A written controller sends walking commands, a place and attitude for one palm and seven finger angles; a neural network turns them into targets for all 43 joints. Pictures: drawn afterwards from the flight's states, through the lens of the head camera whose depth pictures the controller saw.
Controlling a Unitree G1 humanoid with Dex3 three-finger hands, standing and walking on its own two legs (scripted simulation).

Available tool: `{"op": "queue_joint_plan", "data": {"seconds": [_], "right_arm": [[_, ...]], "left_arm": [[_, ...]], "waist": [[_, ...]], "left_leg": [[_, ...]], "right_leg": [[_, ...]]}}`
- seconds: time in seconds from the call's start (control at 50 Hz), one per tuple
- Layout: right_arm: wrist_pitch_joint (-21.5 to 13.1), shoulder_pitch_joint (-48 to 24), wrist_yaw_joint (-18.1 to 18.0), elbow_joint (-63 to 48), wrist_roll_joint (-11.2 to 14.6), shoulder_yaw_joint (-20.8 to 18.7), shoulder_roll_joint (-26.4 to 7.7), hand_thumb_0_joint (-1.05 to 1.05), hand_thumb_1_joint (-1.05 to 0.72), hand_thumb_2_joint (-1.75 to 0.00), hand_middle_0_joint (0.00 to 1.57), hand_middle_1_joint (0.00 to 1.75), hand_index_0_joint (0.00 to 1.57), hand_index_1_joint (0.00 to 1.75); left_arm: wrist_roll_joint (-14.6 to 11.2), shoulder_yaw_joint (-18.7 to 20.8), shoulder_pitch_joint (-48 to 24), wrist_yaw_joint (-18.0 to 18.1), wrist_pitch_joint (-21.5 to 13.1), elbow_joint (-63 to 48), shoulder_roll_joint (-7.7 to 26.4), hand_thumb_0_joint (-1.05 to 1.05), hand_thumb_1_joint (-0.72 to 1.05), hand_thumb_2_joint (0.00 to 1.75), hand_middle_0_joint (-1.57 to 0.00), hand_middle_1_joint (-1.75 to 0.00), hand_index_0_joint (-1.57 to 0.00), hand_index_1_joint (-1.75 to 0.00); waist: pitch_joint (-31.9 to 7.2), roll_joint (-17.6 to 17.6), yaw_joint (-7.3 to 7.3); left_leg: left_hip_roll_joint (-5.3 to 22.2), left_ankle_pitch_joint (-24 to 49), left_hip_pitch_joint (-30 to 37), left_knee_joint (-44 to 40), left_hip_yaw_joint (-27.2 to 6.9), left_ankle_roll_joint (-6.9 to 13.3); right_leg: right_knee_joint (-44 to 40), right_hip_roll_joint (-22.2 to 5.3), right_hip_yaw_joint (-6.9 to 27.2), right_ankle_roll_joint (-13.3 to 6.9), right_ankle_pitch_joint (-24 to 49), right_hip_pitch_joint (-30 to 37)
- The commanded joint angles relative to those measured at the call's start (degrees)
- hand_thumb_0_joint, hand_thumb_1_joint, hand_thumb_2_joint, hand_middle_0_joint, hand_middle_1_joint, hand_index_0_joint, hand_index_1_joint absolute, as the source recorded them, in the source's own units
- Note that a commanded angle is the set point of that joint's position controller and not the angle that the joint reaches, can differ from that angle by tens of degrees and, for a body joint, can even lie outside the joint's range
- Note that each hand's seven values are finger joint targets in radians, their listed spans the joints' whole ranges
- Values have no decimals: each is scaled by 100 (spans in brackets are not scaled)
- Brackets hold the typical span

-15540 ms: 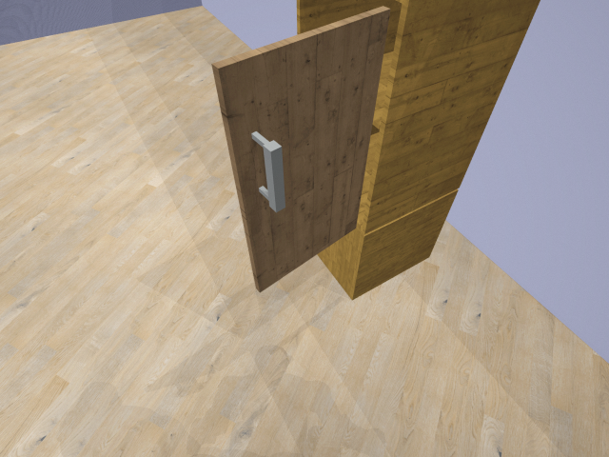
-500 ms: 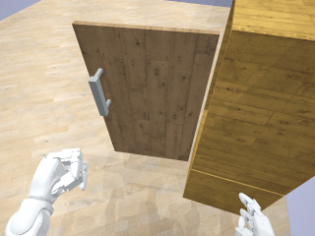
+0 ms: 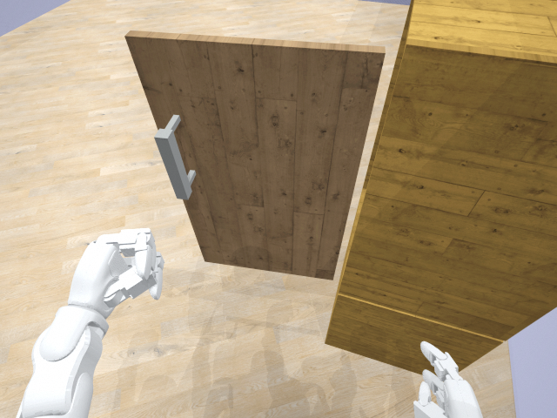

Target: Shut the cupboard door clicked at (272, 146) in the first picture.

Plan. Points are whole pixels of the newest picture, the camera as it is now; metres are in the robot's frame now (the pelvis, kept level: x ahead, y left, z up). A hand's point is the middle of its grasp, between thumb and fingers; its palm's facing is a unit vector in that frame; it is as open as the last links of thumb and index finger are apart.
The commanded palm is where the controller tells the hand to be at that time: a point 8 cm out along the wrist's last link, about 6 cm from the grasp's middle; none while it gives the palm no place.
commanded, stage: bring the fist close to the handle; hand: left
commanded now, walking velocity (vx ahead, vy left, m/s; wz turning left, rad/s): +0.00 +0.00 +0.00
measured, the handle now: (179, 158) +0.50 +0.21 +0.09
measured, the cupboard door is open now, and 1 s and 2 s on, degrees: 98 98 85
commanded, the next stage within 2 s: push the door shut along its arc in 1.12 s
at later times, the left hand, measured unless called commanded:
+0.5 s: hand (171, 220) +0.36 +0.18 +0.09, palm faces -0.10 -0.99 -0.03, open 3.1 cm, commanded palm +0.34 +0.24 +0.09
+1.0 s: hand (181, 196) +0.42 +0.18 +0.08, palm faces -0.10 -0.99 -0.01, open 3.1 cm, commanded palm +0.39 +0.24 +0.09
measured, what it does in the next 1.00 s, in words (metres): stands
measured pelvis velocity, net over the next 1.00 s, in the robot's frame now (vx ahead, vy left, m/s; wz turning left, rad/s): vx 0.01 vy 0.01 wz -0.05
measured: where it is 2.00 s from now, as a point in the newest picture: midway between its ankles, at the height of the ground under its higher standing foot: outside the picture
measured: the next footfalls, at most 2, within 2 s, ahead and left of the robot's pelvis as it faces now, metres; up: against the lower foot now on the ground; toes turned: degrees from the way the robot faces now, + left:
none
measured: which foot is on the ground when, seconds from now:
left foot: down 0.00-1.00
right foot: down 0.00-1.00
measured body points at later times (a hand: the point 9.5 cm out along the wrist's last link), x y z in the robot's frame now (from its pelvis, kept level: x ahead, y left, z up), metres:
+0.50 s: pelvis +0.01 +0.00 +0.00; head +0.05 -0.01 +0.45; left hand +0.36 +0.24 +0.10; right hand +0.14 -0.26 -0.09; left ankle -0.02 +0.10 -0.71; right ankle +0.03 -0.09 -0.71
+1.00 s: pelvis +0.01 +0.01 +0.00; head +0.07 +0.00 +0.45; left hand +0.42 +0.24 +0.09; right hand +0.08 -0.26 -0.11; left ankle -0.02 +0.10 -0.71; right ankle +0.03 -0.09 -0.71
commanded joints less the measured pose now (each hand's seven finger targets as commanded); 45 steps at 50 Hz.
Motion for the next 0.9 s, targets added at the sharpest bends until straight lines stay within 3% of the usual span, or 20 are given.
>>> {"op": "queue_joint_plan", "data": {"seconds": [0.0,0.04,0.14,0.2,0.24,0.28,0.32,0.34,0.36,0.42,0.44,0.48,0.56,0.6,0.62,0.64,0.7,0.74,0.78,0.88], "right_arm": [[-257,-236,-67,-836,55,-336,-706,0,-90,-90,20,30,20,30],[-200,-203,-55,-823,36,-345,-733,0,-90,-90,20,30,20,30],[-129,-158,-19,-807,38,-363,-724,0,-90,-90,20,30,20,30],[-82,-94,1,-750,35,-382,-730,0,-90,-90,20,30,20,30],[-23,-54,-5,-694,33,-398,-766,0,-90,-90,20,30,20,30],[20,-71,-8,-659,50,-385,-768,0,-90,-90,20,30,20,30],[63,-51,-5,-643,51,-383,-759,0,-90,-90,20,30,20,30],[91,-7,-15,-624,47,-392,-788,0,-90,-90,20,30,20,30],[111,8,-21,-599,59,-405,-788,0,-90,-90,20,30,20,30],[153,91,-11,-555,55,-426,-780,0,-90,-90,20,30,20,30],[183,136,-4,-549,31,-428,-799,0,-90,-90,20,30,20,30],[243,166,15,-519,45,-430,-799,0,-90,-90,20,30,20,30],[396,223,21,-475,54,-423,-837,0,-90,-90,20,30,20,30],[440,244,26,-469,45,-432,-824,0,-90,-90,20,30,20,30],[473,297,19,-446,47,-436,-834,0,-90,-90,20,30,20,30],[506,341,18,-425,34,-433,-854,0,-90,-90,20,30,20,30],[575,433,25,-338,34,-439,-844,0,-90,-90,20,30,20,30],[634,490,40,-369,22,-452,-879,0,-90,-90,20,30,20,30],[677,490,58,-400,33,-468,-867,0,-90,-90,20,30,20,30],[770,543,95,-477,40,-492,-879,0,-90,-90,20,30,20,30]], "left_arm": [[-96,504,-1453,4,-251,-766,932,0,90,90,-130,-150,-130,-150],[-98,752,-1534,48,-255,-546,1171,0,90,90,-130,-150,-130,-150],[-26,533,-2211,80,-372,-426,1035,0,90,90,-130,-150,-130,-150],[-7,675,-2331,98,-415,-157,1140,0,90,90,-130,-150,-130,-150],[15,744,-2556,99,-435,79,1265,0,90,90,-130,-150,-130,-150],[15,720,-2961,70,-445,263,1264,0,90,90,-130,-150,-130,-150],[37,654,-3280,60,-468,408,1209,0,90,90,-130,-150,-130,-150],[36,693,-3429,61,-474,535,1306,0,90,90,-130,-150,-130,-150],[48,681,-3562,42,-489,657,1303,0,90,90,-130,-150,-130,-150],[56,660,-3817,5,-570,824,1277,0,90,90,-130,-150,-130,-150],[61,656,-3798,0,-573,917,1303,0,90,90,-130,-150,-130,-150],[83,704,-3872,-8,-582,1145,1336,0,90,90,-130,-150,-130,-150],[142,734,-4451,29,-572,1741,1444,0,90,90,-130,-150,-130,-150],[171,749,-4807,27,-643,1776,1487,0,90,90,-130,-150,-130,-150],[191,904,-4881,51,-672,1920,1668,0,90,90,-130,-150,-130,-150],[218,773,-5089,53,-711,1969,1625,0,90,90,-130,-150,-130,-150],[240,839,-5507,42,-804,2384,1685,0,90,90,-130,-150,-130,-150],[236,904,-5227,-15,-828,2695,1733,0,90,90,-130,-150,-130,-150],[241,911,-5201,-72,-879,2692,1720,0,90,90,-130,-150,-130,-150],[176,992,-5035,-93,-929,2603,1750,0,90,90,-130,-150,-130,-150]], "waist": [[-1025,-146,-42],[-1097,-293,14],[-1329,-83,-66],[-1371,-67,-33],[-1361,-360,-92],[-1292,-128,-128],[-1412,-30,-145],[-1460,-277,-183],[-1503,-266,-202],[-1754,-34,-177],[-1841,-182,-186],[-1764,-75,-170],[-1499,-341,-269],[-1764,-25,-266],[-1763,-74,-254],[-1810,-212,-327],[-1866,-147,-372],[-1919,-316,-312],[-1991,-25,-258],[-2028,-158,-236]], "left_leg": [[95,1446,-289,-833,-229,-88],[103,1564,-354,-831,-203,-79],[109,1822,-171,-843,-163,-83],[102,1871,-196,-868,-124,-97],[118,1832,-259,-851,-120,-69],[101,1709,-295,-878,-92,-80],[93,1744,-216,-898,-107,-87],[115,1750,-250,-853,-108,-57],[115,1734,-263,-858,-100,-58],[115,2048,-57,-849,-110,-89],[122,2156,-82,-804,-92,-60],[128,2196,-122,-840,-89,-94],[129,1831,-390,-870,-72,-66],[111,1864,-243,-863,-56,-78],[130,1923,-255,-850,-77,-87],[139,1946,-276,-828,-84,-66],[134,1910,-323,-810,-75,-73],[140,1908,-415,-802,-61,-53],[136,2040,-382,-817,-37,-73],[160,2144,-370,-835,-41,-67]], "right_leg": [[-615,-112,559,155,912,1180],[-606,-113,604,148,1029,1349],[-526,-115,588,141,1390,1363],[-530,-121,604,138,1524,1432],[-548,-114,628,154,1496,1453],[-581,-135,667,145,1426,1380],[-549,-119,641,128,1456,1352],[-563,-125,679,142,1471,1420],[-564,-128,683,150,1482,1410],[-478,-104,640,117,1812,1427],[-469,-115,669,135,1969,1538],[-447,-115,637,122,2013,1481],[-530,-123,678,143,1732,1352],[-505,-118,696,117,1755,1351],[-481,-99,675,103,1794,1346],[-464,-97,672,123,1818,1358],[-453,-81,691,118,1856,1322],[-451,-75,698,118,1858,1417],[-418,-77,705,97,2000,1421],[-434,-38,688,104,2078,1448]]}}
